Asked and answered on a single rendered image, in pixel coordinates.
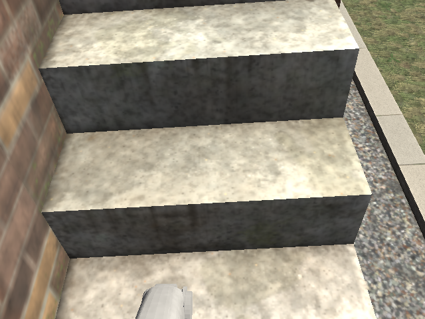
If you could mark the robot left thigh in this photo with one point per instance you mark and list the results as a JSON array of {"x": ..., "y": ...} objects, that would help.
[{"x": 166, "y": 301}]

